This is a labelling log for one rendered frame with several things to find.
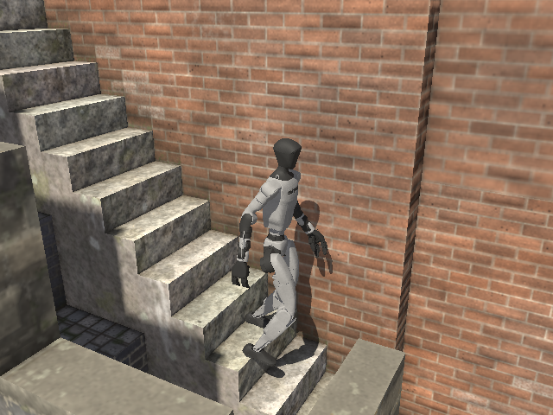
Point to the robot left hand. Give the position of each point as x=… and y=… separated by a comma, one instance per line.
x=314, y=238

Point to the robot head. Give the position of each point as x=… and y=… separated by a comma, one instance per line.
x=287, y=152

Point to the robot right shin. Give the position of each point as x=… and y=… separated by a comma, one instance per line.
x=276, y=326

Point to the robot right forearm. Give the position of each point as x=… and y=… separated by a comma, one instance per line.
x=244, y=225

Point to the left robot upper arm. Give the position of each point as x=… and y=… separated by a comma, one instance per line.
x=298, y=176

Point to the robot left forearm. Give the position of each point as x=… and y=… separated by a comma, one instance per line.
x=302, y=220

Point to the robot right hand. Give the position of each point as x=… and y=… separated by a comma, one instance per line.
x=240, y=270

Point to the right robot upper arm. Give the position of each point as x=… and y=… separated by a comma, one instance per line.
x=267, y=192

